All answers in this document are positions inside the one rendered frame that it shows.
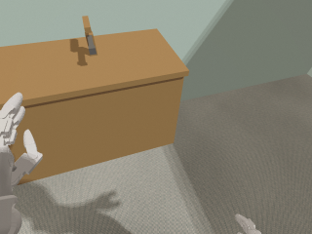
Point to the left robot forearm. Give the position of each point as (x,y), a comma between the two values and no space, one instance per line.
(10,217)

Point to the tap lever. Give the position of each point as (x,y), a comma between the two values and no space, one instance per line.
(92,47)

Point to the robot right hand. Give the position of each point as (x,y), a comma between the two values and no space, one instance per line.
(247,224)

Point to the robot left hand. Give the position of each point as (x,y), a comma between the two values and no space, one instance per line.
(11,115)

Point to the counter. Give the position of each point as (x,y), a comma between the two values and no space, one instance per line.
(84,109)

